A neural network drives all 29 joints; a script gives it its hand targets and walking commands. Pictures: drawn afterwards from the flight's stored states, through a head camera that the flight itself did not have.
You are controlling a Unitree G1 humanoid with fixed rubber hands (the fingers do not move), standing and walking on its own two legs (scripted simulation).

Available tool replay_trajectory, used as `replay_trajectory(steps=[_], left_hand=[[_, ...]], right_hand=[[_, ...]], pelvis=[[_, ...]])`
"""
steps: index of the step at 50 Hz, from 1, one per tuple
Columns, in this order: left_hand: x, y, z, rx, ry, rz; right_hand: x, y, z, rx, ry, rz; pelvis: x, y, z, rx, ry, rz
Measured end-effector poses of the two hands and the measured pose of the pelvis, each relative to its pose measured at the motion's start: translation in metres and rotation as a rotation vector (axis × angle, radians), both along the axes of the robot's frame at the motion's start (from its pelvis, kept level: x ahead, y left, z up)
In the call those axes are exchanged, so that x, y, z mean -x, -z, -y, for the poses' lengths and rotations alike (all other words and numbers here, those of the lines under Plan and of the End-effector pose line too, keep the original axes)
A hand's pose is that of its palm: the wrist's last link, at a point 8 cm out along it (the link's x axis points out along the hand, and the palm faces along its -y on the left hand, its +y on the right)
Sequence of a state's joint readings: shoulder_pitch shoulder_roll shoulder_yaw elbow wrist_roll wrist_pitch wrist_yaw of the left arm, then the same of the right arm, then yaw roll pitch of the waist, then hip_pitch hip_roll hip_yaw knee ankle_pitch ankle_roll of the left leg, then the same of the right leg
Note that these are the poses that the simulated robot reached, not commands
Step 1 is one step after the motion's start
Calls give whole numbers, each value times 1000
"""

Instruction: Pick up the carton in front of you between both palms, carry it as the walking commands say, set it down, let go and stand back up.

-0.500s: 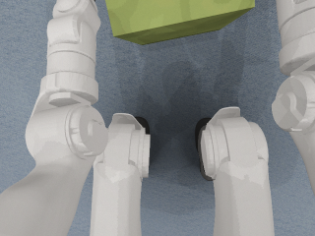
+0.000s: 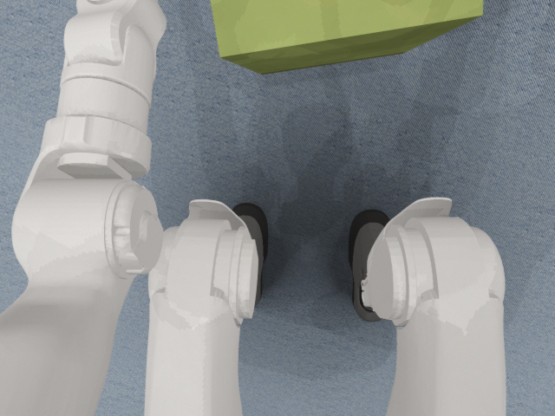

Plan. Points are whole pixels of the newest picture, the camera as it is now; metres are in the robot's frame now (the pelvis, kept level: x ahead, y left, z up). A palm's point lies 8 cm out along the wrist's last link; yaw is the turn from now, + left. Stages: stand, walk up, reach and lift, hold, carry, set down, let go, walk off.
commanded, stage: set down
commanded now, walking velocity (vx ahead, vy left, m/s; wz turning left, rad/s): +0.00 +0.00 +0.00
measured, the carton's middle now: out of the picture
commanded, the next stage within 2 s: let go in 0.94 s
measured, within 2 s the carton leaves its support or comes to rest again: neither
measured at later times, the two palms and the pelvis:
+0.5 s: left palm out of the picture +0.57 +0.14 +0.02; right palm out of the picture +0.59 -0.24 +0.02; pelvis +0.00 +0.00 +0.12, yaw +0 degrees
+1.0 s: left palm out of the picture +0.56 +0.15 +0.16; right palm out of the picture +0.59 -0.25 +0.17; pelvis +0.03 +0.00 +0.27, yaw -2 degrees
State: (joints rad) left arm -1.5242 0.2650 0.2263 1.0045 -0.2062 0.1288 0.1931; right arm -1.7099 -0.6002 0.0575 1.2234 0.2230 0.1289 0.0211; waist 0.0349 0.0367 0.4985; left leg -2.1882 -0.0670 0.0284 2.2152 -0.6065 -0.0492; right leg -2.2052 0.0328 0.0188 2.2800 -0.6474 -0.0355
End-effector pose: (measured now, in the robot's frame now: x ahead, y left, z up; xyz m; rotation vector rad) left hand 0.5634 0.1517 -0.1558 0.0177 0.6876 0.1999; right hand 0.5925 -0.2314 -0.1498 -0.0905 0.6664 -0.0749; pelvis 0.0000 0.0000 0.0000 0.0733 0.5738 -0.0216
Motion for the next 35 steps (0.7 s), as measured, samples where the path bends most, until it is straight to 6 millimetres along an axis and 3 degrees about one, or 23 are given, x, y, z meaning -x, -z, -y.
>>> replay_trajectory(steps=[6,14,27,35], left_hand=[[-4,-51,9,6,-1,46],[-2,-118,11,0,-16,32],[-4,-185,6,-12,-26,51],[-4,-234,4,-12,-22,52]], right_hand=[[-6,-48,-9,-1,-13,31],[0,-114,0,0,-4,0],[-2,-179,10,5,-10,15],[-4,-231,14,3,-16,13]], pelvis=[[2,-22,0,6,-6,-28],[0,-70,0,6,-6,-130],[-4,-135,3,-1,5,-219],[-13,-182,4,2,8,-244]])
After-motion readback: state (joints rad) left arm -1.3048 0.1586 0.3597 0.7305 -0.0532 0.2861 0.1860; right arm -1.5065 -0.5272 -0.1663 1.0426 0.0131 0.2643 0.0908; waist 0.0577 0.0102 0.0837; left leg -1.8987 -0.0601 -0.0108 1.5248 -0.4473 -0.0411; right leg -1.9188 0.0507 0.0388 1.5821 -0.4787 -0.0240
